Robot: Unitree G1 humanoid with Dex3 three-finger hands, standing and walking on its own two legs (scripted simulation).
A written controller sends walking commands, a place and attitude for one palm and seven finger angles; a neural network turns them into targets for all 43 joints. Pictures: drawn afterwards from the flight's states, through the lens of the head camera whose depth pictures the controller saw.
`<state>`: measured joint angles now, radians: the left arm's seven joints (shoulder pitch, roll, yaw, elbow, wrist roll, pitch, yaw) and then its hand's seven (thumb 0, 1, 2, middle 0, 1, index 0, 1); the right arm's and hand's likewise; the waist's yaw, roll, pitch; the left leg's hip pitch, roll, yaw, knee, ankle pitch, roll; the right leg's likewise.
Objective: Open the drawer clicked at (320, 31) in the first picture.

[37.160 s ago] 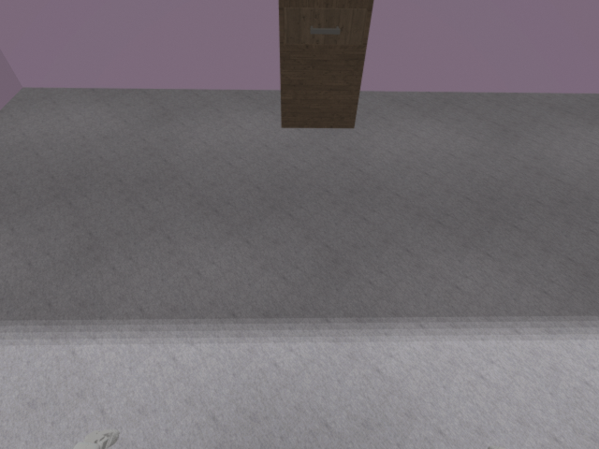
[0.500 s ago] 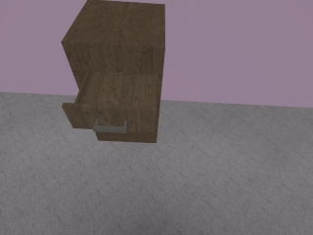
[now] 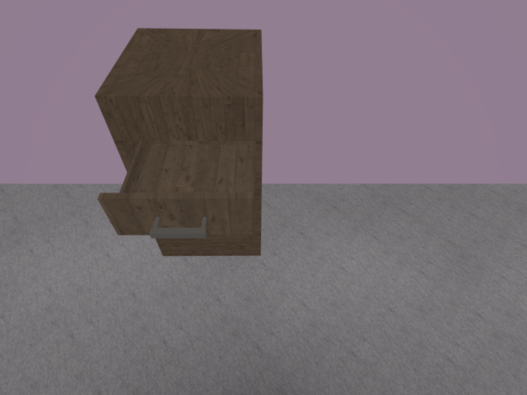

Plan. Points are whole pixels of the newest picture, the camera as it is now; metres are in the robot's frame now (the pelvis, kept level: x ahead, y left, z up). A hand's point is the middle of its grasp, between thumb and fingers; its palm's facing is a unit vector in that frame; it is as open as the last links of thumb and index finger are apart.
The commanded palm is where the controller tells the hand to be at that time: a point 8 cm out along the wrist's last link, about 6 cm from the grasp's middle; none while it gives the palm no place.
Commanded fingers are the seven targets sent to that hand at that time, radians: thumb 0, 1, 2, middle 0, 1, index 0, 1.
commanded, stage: let the arm hang, fingers relaxed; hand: left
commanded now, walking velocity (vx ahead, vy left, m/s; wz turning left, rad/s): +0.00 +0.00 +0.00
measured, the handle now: (179, 226) +0.54 +0.25 -0.21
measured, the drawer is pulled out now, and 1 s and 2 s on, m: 0.23 0.23 0.23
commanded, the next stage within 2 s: look to check the result in 0.10 s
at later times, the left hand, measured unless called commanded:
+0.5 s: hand out of the picture -0.02 +0.14 -0.18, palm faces +0.05 -0.98 -0.18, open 7.4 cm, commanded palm none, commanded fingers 0.00 0.90 0.90 -0.20 -0.30 -0.20 -0.30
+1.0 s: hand out of the picture +0.01 +0.12 -0.17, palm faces +0.05 -0.98 -0.18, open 7.4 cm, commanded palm none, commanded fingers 0.00 0.90 0.90 -0.20 -0.30 -0.20 -0.30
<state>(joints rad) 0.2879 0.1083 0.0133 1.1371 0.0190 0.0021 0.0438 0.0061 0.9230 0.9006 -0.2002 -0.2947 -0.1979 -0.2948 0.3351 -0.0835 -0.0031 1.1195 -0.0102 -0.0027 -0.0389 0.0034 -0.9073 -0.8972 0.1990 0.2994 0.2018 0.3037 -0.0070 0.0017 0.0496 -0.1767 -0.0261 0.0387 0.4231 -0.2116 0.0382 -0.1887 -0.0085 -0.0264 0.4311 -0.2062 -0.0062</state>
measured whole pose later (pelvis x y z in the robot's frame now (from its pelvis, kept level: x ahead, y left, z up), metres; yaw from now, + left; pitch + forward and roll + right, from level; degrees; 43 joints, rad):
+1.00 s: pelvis +0.02 -0.03 +0.00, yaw +0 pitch -2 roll +0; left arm 0.28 0.11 0.02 1.15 0.01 -0.01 0.05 0.00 0.91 0.90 -0.20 -0.29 -0.20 -0.29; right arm 0.31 -0.10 -0.01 1.15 -0.01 0.00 -0.05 0.00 -0.91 -0.90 0.20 0.30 0.20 0.30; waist 0.00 0.01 0.07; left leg -0.14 0.02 0.02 0.40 -0.22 -0.01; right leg -0.15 0.04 -0.04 0.40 -0.22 -0.05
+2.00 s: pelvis +0.02 -0.04 +0.00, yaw +0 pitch -2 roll +0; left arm 0.30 0.10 0.02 1.15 0.01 -0.01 0.05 0.00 0.91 0.90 -0.20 -0.29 -0.20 -0.29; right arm 0.32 -0.09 -0.01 1.15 -0.01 0.00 -0.05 0.00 -0.91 -0.90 0.20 0.30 0.20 0.30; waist 0.00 0.01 0.07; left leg -0.13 0.03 0.02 0.39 -0.23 -0.03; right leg -0.14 0.05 -0.05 0.40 -0.23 -0.07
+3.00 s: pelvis +0.03 -0.04 +0.00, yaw -1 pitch -2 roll +0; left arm 0.28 0.11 0.02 1.15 0.01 -0.02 0.05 0.00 0.91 0.90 -0.20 -0.29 -0.20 -0.29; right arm 0.30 -0.11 -0.01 1.15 -0.01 0.00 -0.05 0.00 -0.91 -0.90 0.20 0.30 0.20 0.30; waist 0.00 0.01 0.07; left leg -0.12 0.03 0.03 0.38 -0.23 -0.03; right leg -0.14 0.05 -0.04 0.39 -0.23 -0.06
